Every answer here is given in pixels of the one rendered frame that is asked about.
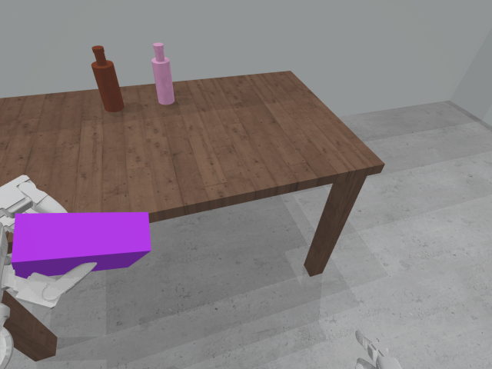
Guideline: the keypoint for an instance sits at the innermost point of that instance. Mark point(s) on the left robot hand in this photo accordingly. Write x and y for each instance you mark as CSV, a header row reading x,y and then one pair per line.
x,y
20,196

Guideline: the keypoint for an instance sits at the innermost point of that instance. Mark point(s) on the table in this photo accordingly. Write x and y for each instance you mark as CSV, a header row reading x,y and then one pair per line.
x,y
224,141

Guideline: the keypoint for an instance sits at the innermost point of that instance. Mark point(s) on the sponge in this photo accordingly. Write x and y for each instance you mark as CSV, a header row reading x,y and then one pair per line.
x,y
54,243

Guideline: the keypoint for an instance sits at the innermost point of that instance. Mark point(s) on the right robot hand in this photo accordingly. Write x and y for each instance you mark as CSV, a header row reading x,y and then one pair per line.
x,y
377,351

